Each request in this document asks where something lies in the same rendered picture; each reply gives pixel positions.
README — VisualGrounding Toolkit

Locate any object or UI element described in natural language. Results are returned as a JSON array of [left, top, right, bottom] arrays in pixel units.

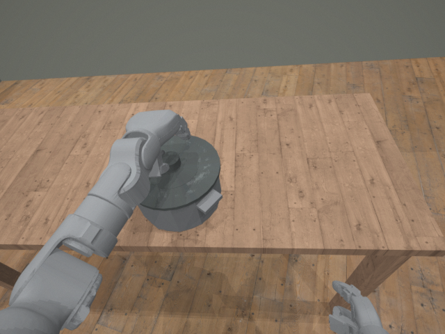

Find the robot right hand
[[329, 280, 383, 334]]

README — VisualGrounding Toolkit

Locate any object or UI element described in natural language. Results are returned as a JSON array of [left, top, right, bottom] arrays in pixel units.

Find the robot left upper arm
[[0, 248, 103, 334]]

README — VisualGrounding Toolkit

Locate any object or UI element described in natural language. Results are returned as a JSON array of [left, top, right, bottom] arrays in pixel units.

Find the table
[[0, 93, 445, 315]]

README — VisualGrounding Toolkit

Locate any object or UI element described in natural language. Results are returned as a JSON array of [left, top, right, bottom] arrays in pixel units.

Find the left robot forearm
[[9, 128, 161, 306]]

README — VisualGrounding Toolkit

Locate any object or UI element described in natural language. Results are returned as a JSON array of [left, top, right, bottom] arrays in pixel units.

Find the pot
[[138, 178, 223, 232]]

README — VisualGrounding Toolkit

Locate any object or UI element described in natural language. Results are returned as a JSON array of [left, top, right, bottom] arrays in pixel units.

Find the robot left hand
[[126, 110, 191, 177]]

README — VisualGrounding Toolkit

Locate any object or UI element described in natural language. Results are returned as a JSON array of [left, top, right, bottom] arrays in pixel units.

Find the knob
[[162, 151, 181, 172]]

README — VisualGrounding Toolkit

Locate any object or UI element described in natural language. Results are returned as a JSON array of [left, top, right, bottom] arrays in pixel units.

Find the lid
[[140, 135, 220, 211]]

